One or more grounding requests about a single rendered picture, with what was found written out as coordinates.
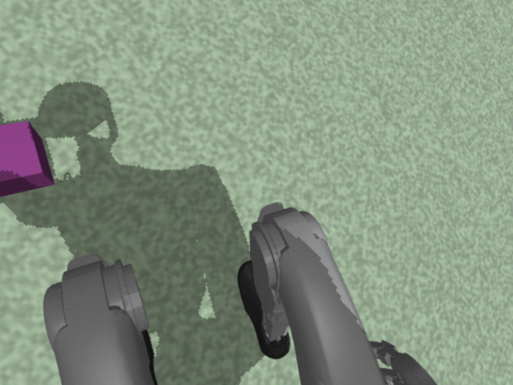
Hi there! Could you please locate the left robot foot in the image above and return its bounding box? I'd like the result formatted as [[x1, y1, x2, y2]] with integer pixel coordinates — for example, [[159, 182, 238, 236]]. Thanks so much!
[[142, 330, 158, 385]]

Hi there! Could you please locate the right robot hand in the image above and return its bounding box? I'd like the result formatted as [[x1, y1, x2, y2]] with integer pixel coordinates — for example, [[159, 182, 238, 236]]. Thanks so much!
[[370, 340, 437, 385]]

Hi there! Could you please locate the carton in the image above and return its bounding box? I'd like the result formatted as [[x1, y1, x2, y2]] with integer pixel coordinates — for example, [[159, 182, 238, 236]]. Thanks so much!
[[0, 121, 55, 197]]

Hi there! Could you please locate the right robot foot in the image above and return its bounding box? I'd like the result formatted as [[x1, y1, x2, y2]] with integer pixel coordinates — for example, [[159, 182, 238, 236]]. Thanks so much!
[[237, 260, 290, 359]]

